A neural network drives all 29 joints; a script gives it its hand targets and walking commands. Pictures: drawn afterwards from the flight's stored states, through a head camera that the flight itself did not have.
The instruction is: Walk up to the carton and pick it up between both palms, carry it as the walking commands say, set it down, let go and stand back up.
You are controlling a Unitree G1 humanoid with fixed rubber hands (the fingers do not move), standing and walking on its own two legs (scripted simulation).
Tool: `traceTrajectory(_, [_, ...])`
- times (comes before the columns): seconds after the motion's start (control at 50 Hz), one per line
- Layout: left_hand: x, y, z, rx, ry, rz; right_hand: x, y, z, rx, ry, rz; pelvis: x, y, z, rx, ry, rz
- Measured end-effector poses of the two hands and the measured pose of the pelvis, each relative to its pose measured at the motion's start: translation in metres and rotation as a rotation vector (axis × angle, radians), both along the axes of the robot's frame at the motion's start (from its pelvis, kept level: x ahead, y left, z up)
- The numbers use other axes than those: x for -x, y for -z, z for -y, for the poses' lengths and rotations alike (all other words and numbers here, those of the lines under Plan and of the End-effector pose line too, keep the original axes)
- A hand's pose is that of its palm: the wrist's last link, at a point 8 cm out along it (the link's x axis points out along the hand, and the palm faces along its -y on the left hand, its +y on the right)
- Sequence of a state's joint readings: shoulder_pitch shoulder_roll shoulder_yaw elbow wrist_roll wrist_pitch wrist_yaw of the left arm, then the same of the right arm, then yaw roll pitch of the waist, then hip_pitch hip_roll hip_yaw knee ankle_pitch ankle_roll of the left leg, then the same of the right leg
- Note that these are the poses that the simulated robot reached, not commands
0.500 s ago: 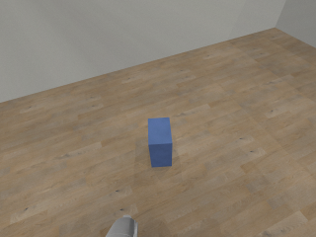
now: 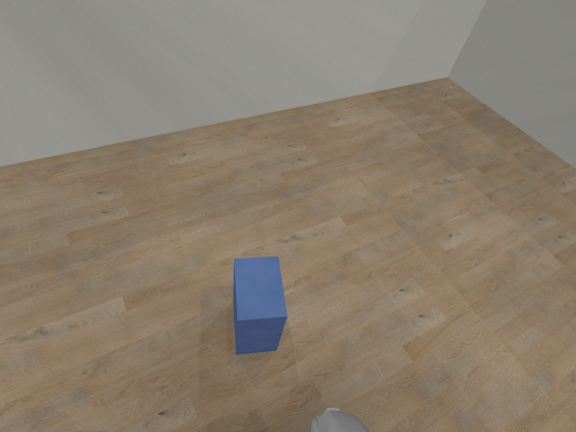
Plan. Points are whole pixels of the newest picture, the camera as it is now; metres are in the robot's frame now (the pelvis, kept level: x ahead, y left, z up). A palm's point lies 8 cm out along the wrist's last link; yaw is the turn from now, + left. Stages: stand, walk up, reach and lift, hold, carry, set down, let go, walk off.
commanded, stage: walk up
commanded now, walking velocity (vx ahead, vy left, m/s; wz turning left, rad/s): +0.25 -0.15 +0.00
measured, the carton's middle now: (256, 307) +0.59 +0.00 -0.64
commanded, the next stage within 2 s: none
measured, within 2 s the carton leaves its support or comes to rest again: neither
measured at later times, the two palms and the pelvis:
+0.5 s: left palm out of the picture +0.10 +0.19 -0.12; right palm out of the picture +0.14 -0.29 -0.16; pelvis +0.11 -0.05 +0.00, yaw +0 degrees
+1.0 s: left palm out of the picture +0.12 +0.25 -0.16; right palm (405, 427) +0.16 -0.21 -0.14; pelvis +0.11 +0.01 -0.01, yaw +0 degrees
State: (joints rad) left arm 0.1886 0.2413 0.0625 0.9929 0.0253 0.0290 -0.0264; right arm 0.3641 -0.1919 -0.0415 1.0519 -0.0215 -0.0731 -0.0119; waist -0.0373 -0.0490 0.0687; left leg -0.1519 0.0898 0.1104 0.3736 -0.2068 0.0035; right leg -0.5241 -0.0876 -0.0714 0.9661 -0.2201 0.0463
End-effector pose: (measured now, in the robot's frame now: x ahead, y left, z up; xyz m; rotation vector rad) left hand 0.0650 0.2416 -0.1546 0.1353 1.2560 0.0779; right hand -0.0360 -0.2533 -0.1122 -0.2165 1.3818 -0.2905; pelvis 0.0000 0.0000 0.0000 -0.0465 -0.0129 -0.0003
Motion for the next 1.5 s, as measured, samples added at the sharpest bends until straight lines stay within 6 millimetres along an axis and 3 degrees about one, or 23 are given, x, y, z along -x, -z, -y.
traceTrajectory(0.1, [-0.059,-0.008,0.031,0.010,0.041,0.067,-0.001,0.012,0.005,-0.049,0.044,-0.052,-0.027,0.002,0.018,-0.023,0.007,0.001])
traceTrajectory(0.2, [-0.108,-0.013,0.055,-0.066,0.045,0.155,-0.021,0.047,0.022,-0.127,0.055,-0.101,-0.061,0.019,0.047,-0.069,0.004,-0.002])
traceTrajectory(0.26, [-0.100,-0.020,0.056,-0.119,0.018,0.116,-0.052,0.057,0.032,-0.153,0.021,-0.096,-0.076,0.018,0.055,-0.068,-0.005,-0.001])
traceTrajectory(0.42, [-0.036,-0.042,0.048,-0.185,-0.075,-0.091,-0.149,0.051,0.044,-0.177,-0.056,0.012,-0.102,0.000,0.060,-0.110,0.010,0.000])
traceTrajectory(0.52, [-0.037,-0.031,0.050,-0.155,-0.096,-0.104,-0.185,0.045,0.039,-0.141,-0.073,0.052,-0.107,0.002,0.051,-0.093,0.001,-0.008])
traceTrajectory(0.62, [-0.042,-0.020,0.024,-0.148,-0.137,-0.084,-0.219,0.035,0.027,-0.096,-0.127,0.106,-0.108,0.006,0.030,-0.074,-0.013,-0.014])
traceTrajectory(0.68, [-0.048,-0.003,0.007,-0.109,-0.125,-0.091,-0.235,0.029,0.013,-0.056,-0.142,0.177,-0.112,0.014,0.013,-0.033,-0.011,-0.008])
traceTrajectory(0.74, [-0.054,0.008,-0.005,-0.080,-0.115,-0.091,-0.232,0.024,-0.005,-0.039,-0.139,0.192,-0.113,0.016,0.001,-0.032,-0.014,0.002])
traceTrajectory(0.84, [-0.060,0.005,-0.013,-0.056,-0.082,-0.104,-0.221,0.016,-0.028,-0.050,-0.121,0.190,-0.112,0.007,-0.011,-0.032,-0.008,0.005])
traceTrajectory(0.98, [-0.057,0.001,-0.014,-0.070,-0.071,-0.099,-0.202,0.027,-0.040,-0.086,-0.083,0.161,-0.109,0.008,-0.015,-0.054,-0.001,0.002])
traceTrajectory(1.12, [-0.037,-0.005,0.004,-0.063,-0.074,-0.123,-0.175,0.037,-0.037,-0.127,-0.038,0.099,-0.107,0.007,-0.010,-0.043,-0.012,0.012])
traceTrajectory(1.2, [-0.028,-0.003,0.005,-0.058,-0.091,-0.148,-0.152,0.035,-0.022,-0.102,-0.019,0.041,-0.111,0.008,-0.003,-0.032,-0.033,-0.008])
traceTrajectory(1.32, [-0.051,-0.007,0.020,-0.060,-0.065,-0.118,-0.122,0.027,0.020,-0.053,0.003,-0.049,-0.119,0.007,0.021,-0.012,-0.057,-0.023])
traceTrajectory(1.38, [-0.065,-0.006,0.035,-0.073,-0.081,-0.080,-0.128,0.031,0.044,-0.052,-0.007,-0.066,-0.128,0.011,0.039,-0.025,-0.068,-0.024])
traceTrajectory(1.42, [-0.067,-0.004,0.047,-0.084,-0.108,-0.066,-0.142,0.038,0.057,-0.056,-0.034,-0.061,-0.134,0.015,0.050,-0.033,-0.070,-0.020])
traceTrajectory(1.5, [-0.056,-0.013,0.071,-0.073,-0.161,-0.098,-0.203,0.036,0.057,-0.096,-0.104,0.021,-0.154,0.006,0.061,-0.051,-0.066,-0.023])
